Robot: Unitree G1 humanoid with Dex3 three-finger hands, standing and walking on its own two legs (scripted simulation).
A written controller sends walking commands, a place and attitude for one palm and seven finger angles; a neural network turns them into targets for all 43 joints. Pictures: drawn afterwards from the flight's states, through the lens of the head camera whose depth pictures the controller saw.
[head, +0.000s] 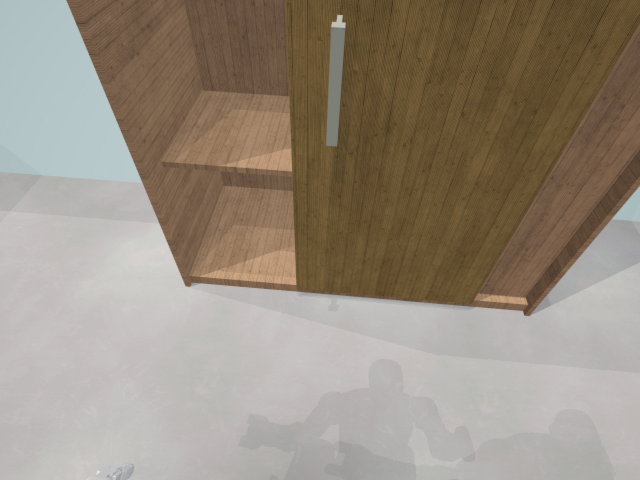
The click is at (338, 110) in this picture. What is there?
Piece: wardrobe's sliding door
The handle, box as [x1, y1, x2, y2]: [326, 15, 345, 145]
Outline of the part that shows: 342,15 337,15 337,20 335,22 332,22 331,25 326,145 336,145 345,25 345,23 341,21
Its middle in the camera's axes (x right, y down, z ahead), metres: +0.03 -0.31 +0.79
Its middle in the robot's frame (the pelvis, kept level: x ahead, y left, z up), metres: +0.82 +0.02 +0.09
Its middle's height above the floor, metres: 0.86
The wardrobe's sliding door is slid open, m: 0.41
